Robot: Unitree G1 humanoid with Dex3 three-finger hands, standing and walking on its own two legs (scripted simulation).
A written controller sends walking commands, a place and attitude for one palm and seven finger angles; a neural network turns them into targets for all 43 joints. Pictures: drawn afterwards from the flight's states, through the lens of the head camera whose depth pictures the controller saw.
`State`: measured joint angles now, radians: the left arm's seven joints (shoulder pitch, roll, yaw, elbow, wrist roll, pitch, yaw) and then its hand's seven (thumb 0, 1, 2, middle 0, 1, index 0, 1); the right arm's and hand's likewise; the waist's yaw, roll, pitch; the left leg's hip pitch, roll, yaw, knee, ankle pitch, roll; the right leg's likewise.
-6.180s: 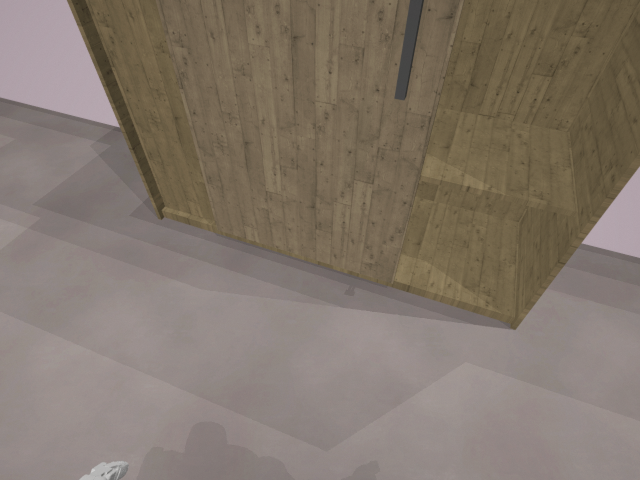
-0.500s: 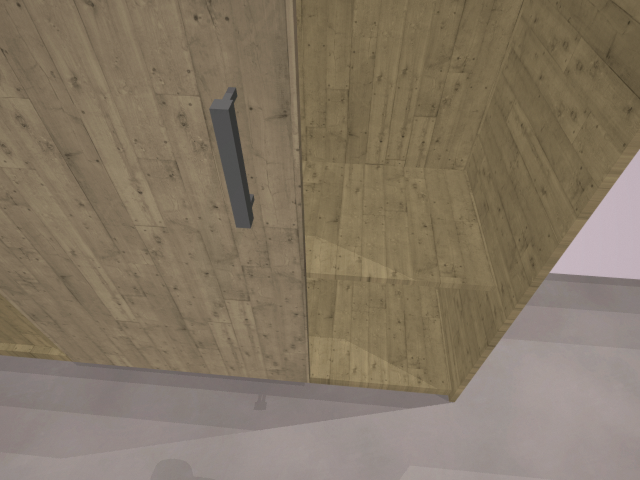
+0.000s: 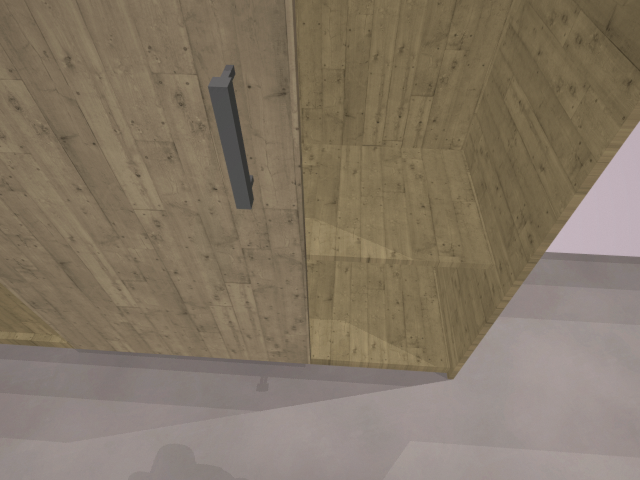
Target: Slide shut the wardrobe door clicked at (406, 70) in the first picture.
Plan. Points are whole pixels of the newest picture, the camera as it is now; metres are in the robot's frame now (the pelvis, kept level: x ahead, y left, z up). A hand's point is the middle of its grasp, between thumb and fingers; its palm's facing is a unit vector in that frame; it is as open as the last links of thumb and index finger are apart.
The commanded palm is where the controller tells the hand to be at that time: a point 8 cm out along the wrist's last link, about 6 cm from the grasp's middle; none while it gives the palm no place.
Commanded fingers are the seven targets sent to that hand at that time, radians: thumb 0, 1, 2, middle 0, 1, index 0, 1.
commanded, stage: look again from close up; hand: left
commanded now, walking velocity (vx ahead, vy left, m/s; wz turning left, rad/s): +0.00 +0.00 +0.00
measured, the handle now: (237, 142) +0.52 +0.15 +0.14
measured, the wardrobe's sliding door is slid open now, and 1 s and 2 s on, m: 0.44 0.44 0.44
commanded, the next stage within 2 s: none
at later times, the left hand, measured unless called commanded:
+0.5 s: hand out of the picture -0.03 +0.22 -0.18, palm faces +0.03 -0.99 -0.16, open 7.4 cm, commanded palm none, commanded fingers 0.00 0.90 0.90 -0.20 -0.30 -0.20 -0.30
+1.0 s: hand out of the picture -0.04 +0.20 -0.18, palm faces +0.04 -0.99 -0.13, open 7.4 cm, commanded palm none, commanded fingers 0.00 0.90 0.90 -0.20 -0.30 -0.20 -0.30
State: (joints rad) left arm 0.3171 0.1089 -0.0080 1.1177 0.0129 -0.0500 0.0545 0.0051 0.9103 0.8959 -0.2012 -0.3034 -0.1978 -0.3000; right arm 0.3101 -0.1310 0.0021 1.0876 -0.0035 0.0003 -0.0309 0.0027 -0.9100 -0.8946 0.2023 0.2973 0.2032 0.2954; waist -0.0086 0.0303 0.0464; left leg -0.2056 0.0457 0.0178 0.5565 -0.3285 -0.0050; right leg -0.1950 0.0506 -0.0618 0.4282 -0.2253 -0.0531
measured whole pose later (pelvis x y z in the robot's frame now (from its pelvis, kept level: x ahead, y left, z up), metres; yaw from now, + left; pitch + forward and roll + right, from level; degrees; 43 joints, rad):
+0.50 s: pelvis -0.02 +0.06 +0.00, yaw +0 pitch -2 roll +0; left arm 0.34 0.14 -0.01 1.10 0.02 -0.01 0.03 0.01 0.91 0.90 -0.20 -0.30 -0.20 -0.30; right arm 0.33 -0.13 0.02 1.10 -0.01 -0.02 -0.02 0.00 -0.91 -0.89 0.20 0.30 0.20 0.30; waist 0.01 -0.02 0.00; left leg -0.18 -0.06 0.06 0.46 -0.26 0.07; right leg -0.22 -0.05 -0.02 0.47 -0.22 0.03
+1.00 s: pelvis -0.01 +0.06 +0.00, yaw +0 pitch -1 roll +0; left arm 0.35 0.11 -0.01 1.12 0.02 -0.01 0.04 0.01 0.91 0.90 -0.20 -0.30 -0.20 -0.30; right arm 0.31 -0.12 0.02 1.14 -0.01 -0.03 -0.03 0.00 -0.91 -0.89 0.20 0.30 0.20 0.30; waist 0.01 -0.02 0.02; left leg -0.16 -0.06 0.07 0.44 -0.27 0.08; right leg -0.21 -0.05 -0.02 0.46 -0.23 0.04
